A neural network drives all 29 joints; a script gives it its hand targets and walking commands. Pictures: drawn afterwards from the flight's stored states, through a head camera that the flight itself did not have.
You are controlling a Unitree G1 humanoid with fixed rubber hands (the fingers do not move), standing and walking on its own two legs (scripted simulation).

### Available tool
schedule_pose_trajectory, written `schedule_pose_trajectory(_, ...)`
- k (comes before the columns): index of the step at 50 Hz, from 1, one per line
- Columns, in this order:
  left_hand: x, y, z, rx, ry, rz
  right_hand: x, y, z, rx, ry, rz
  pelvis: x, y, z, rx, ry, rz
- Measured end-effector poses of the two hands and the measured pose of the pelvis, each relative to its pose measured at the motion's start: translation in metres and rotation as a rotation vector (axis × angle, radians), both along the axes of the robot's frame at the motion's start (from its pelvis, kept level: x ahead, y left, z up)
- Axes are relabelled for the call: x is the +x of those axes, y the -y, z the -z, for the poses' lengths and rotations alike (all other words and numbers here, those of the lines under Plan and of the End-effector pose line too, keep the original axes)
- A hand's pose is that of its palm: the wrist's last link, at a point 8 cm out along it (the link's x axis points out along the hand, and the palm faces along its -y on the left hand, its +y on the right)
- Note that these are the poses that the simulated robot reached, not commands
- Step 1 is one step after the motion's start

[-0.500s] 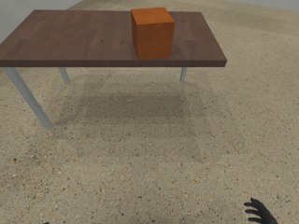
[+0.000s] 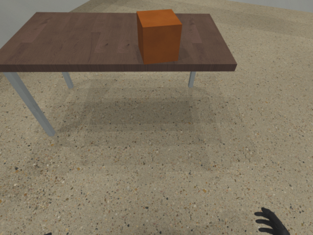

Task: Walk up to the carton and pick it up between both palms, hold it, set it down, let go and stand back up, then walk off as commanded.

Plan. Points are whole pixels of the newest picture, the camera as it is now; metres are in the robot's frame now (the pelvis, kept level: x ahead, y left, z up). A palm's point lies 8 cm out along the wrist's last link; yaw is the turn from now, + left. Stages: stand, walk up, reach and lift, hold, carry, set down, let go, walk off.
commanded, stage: stand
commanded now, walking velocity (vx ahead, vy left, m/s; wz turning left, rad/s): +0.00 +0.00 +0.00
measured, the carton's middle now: (157, 36) +1.01 -0.02 +0.01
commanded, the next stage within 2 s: none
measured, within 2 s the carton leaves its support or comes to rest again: neither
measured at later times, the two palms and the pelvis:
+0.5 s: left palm out of the picture +0.09 +0.31 -0.10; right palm out of the picture +0.13 -0.31 -0.08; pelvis +0.00 +0.00 +0.00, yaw +0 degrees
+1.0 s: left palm out of the picture +0.09 +0.31 -0.10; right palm out of the picture +0.13 -0.31 -0.08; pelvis +0.00 +0.00 +0.00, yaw +0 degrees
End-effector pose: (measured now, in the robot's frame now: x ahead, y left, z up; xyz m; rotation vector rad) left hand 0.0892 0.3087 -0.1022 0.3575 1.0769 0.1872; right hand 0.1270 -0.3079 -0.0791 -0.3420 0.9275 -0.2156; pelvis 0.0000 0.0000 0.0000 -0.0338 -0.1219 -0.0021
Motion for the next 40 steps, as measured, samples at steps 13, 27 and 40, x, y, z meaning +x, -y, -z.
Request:
schedule_pose_trajectory(13,-0.0003,0.0012,-0.0013,0.0,-0.008,-0.003,-0.0001,0.0016,-0.0003,0.003,-0.007,0.002,0.0012,0.0016,-0.0018,0.002,-0.002,0.0)
schedule_pose_trajectory(27,-0.0013,0.0004,-0.002,-0.001,-0.008,-0.003,-0.0009,0.0006,-0.0012,0.001,-0.008,0.004,0.0004,0.0007,-0.0028,0.0,-0.001,0.0)
schedule_pose_trajectory(40,0.0008,0.0001,-0.0021,-0.003,-0.012,-0.003,0.0008,-0.001,-0.0014,0.006,-0.013,0.003,0.0026,0.0,-0.0038,-0.001,-0.006,0.0)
